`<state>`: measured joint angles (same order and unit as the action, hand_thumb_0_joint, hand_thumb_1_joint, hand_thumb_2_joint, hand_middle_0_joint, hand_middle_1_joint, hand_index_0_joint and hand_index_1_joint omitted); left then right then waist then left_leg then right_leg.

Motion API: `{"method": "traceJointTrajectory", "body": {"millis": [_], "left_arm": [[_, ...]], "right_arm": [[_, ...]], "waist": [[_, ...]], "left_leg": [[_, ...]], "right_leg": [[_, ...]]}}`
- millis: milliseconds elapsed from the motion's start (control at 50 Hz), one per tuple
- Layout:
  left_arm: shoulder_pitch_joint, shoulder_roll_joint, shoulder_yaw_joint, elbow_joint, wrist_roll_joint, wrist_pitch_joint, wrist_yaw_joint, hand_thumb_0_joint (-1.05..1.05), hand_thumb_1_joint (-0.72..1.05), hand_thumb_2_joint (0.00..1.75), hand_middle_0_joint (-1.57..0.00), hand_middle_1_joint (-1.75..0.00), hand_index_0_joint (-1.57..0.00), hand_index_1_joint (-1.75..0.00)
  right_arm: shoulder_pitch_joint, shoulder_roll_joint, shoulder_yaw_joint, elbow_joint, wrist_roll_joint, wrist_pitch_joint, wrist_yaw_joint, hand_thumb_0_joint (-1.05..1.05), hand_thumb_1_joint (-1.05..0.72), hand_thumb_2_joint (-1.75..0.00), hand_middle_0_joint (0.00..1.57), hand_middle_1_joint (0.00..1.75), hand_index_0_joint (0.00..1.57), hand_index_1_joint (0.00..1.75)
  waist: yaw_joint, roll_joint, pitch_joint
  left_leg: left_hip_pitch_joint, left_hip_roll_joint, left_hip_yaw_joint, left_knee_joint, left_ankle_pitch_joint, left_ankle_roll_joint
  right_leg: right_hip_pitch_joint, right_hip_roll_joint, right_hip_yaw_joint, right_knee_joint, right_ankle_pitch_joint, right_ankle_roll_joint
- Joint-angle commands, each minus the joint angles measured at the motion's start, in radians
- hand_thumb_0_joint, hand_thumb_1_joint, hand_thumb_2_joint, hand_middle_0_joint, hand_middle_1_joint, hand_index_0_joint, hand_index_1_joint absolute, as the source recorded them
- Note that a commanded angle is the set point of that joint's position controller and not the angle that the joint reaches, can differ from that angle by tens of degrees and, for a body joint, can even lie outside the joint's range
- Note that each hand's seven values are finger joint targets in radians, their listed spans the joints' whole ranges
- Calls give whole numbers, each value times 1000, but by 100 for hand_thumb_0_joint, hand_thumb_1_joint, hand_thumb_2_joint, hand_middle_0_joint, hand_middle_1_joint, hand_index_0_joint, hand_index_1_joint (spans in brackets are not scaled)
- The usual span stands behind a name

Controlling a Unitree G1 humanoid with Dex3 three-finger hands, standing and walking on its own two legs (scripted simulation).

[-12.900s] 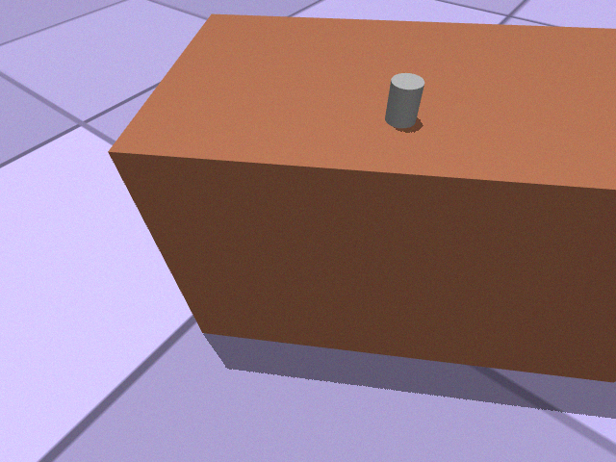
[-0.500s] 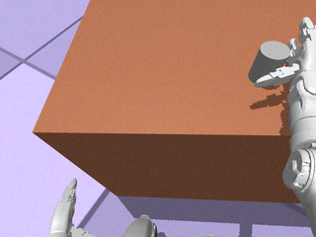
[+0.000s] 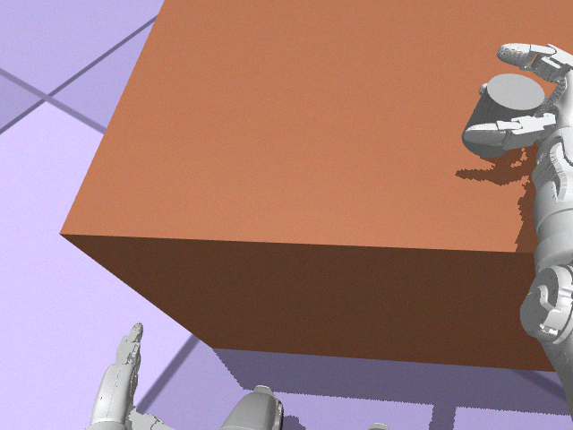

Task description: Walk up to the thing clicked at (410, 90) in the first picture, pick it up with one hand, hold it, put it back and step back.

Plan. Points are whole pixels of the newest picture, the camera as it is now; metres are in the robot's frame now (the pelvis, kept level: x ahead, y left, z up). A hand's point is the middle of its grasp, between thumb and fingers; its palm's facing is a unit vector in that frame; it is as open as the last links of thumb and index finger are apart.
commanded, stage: close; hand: right
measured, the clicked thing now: (499, 117) +0.52 -0.19 +0.11
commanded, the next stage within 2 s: settle in 0.14 s
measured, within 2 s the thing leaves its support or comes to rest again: leaves its support in 0.44 s
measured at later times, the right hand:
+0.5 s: hand (524, 95) +0.51 -0.20 +0.15, palm faces +0.16 +0.99 +0.00, open 5.6 cm
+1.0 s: hand (543, 63) +0.51 -0.20 +0.20, palm faces +0.16 +0.99 +0.02, open 5.5 cm
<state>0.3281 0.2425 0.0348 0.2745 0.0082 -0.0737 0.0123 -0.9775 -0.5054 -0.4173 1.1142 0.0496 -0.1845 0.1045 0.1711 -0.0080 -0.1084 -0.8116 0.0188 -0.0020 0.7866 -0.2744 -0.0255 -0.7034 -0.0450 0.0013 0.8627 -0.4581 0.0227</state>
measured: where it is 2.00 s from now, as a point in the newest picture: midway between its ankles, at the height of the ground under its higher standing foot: outside the picture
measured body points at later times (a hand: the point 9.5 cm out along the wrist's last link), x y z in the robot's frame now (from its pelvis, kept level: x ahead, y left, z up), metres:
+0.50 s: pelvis +0.00 +0.00 +0.01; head +0.08 -0.01 +0.45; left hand +0.14 +0.26 -0.04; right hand +0.50 -0.25 +0.16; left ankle +0.05 +0.14 -0.70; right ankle -0.03 -0.13 -0.70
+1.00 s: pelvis +0.00 +0.00 +0.02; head +0.06 -0.01 +0.46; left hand +0.15 +0.26 -0.04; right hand +0.50 -0.25 +0.20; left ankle +0.05 +0.14 -0.70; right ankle -0.03 -0.13 -0.70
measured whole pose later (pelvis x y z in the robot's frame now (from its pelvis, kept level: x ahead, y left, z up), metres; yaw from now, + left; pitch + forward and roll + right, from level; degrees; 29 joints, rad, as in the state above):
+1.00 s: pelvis +0.00 +0.00 +0.02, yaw -1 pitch +12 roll +0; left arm 0.31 0.24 0.01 0.34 -0.01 -0.09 0.03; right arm -1.03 -0.49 -0.39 1.12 0.06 -0.10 0.08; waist 0.14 -0.01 -0.10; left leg -0.66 0.03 0.00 0.68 -0.24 -0.03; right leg -0.55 -0.03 0.00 0.74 -0.41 0.02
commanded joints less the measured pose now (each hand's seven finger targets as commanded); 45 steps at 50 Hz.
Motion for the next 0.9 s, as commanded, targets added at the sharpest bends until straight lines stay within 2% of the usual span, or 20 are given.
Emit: {"method": "traceJointTrajectory", "body": {"millis": [0,40,80,100,140,200,220,260,280,380,440,460,500,580,640,700,740,780,820,880], "left_arm": [[-49,156,90,-170,-7,-58,14,0,-56,6,-5,-5,-5,-5],[-48,178,104,-151,-7,-60,23,0,-56,6,-5,-4,-5,-5],[-58,163,99,-201,-8,-66,28,0,-55,5,-5,-4,-5,-4],[-50,174,106,-218,-9,-69,30,0,-55,4,-5,-4,-5,-4],[111,106,53,-73,-4,-48,15,0,-53,3,-4,-4,-6,-3],[50,102,42,-175,-3,-50,0,0,-53,3,-4,-4,-6,-3],[55,104,50,-183,-1,-47,-2,0,-52,2,-4,-4,-6,-3],[47,126,73,-177,-2,-45,-1,0,-55,5,-6,-6,-6,-5],[-8,140,85,-221,-4,-51,0,0,-54,5,-6,-6,-6,-5],[-58,150,77,-255,-10,-58,14,0,-54,5,-5,-6,-6,-5],[48,137,75,-130,-10,-48,20,0,-55,6,-5,-5,-6,-5],[-4,121,47,-191,-11,-53,18,0,-55,6,-6,-5,-5,-5],[-23,137,72,-204,-12,-62,27,0,-54,5,-5,-5,-6,-5],[61,101,39,-84,-11,-55,17,0,-54,5,-5,-5,-6,-5],[17,144,82,-99,-6,-57,15,0,-54,5,-5,-5,-6,-5],[-28,140,79,-102,-12,-67,17,0,-54,5,-5,-5,-6,-5],[-115,141,65,-180,-18,-77,20,0,-54,5,-5,-5,-6,-5],[-32,156,82,-106,-17,-69,27,0,-55,5,-5,-5,-5,-5],[-4,124,47,-98,-16,-66,23,0,-55,5,-5,-5,-5,-5],[-31,103,25,-104,-17,-69,24,0,-55,6,-5,-5,-5,-6]], "right_arm": [[-491,-215,-15,-225,27,-69,-12,0,15,-64,111,92,112,92],[-462,-210,-15,-164,23,-65,-23,0,5,-74,120,101,120,101],[-553,-225,-4,-235,17,-86,-37,0,-8,-84,127,110,127,110],[-512,-220,-2,-197,9,-83,-45,0,-14,-87,130,113,130,113],[-361,-200,-20,-53,4,-75,-44,0,-24,-103,137,127,138,127],[-447,-259,-23,-241,1,-96,-26,0,-34,-114,141,135,142,135],[-475,-246,8,-271,-10,-93,-20,0,-39,-118,141,138,142,138],[-423,-197,12,-207,0,-74,-17,0,-42,-131,137,144,140,144],[-466,-201,11,-257,6,-76,-18,0,-42,-133,138,146,141,146],[-543,-222,6,-330,20,-61,-32,0,-33,-130,137,145,140,145],[-496,-253,-14,-246,14,-43,-37,0,-33,-130,139,145,142,146],[-546,-246,-6,-293,18,-46,-38,0,-32,-129,140,145,143,146],[-578,-260,-7,-310,13,-41,-44,0,-32,-131,140,147,144,147],[-458,-201,12,-130,15,-8,-33,0,-35,-132,141,148,144,148],[-541,-237,19,-196,2,-3,-25,0,-35,-136,140,150,143,150],[-578,-197,35,-213,18,2,-17,0,-32,-134,138,148,142,149],[-607,-226,22,-253,25,0,-17,0,-31,-136,137,150,141,150],[-584,-257,6,-241,23,6,-18,0,-31,-135,136,148,140,148],[-573,-214,27,-215,27,14,-16,0,-32,-136,137,149,141,149],[-618,-256,13,-270,24,8,-26,0,-32,-135,136,148,140,148]], "waist": [[-16,-60,-530],[5,-14,-473],[18,-19,-480],[20,11,-460],[4,3,-335],[-20,-93,-476],[-16,-129,-481],[-3,-136,-430],[-4,-139,-474],[-31,-129,-517],[-29,-95,-470],[-21,-71,-489],[-18,-73,-518],[-13,-51,-349],[-19,-90,-415],[-19,-72,-413],[-37,-57,-484],[-39,-61,-500],[-33,-56,-461],[-44,-63,-486]], "left_leg": [[471,-22,19,-35,360,42],[412,-27,23,-52,304,36],[388,-28,22,-59,289,32],[370,-31,27,-62,265,31],[348,-27,18,-66,256,32],[392,-22,15,-39,333,38],[360,-27,19,-36,323,41],[307,-32,29,-44,280,45],[337,-29,27,-44,291,46],[405,-29,36,-62,278,46],[430,-25,30,-78,276,43],[449,-24,26,-85,281,40],[453,-22,24,-85,300,36],[376,-27,30,-114,248,36],[390,-24,23,-101,302,38],[412,-23,26,-108,295,39],[462,-20,27,-112,296,37],[481,-20,27,-110,316,38],[450,-28,34,-122,298,38],[494,-21,30,-124,327,35]], "right_leg": [[140,45,-7,-103,418,-15],[143,41,-3,-110,370,-25],[170,39,-4,-112,359,-29],[168,37,-1,-115,342,-31],[97,48,-12,-116,319,-31],[174,46,-14,-109,419,-19],[211,43,-13,-105,443,-13],[227,35,2,-110,449,-6],[240,35,3,-111,452,-4],[247,34,4,-134,438,-6],[215,44,-7,-141,386,-15],[205,43,-7,-148,372,-18],[241,43,-12,-149,382,-18],[207,42,-6,-174,349,-20],[249,42,-12,-168,410,-15],[246,42,-8,-176,394,-16],[265,42,-7,-181,395,-16],[275,45,-11,-185,410,-15],[298,42,-4,-197,431,-12],[279,46,-14,-199,434,-12]]}}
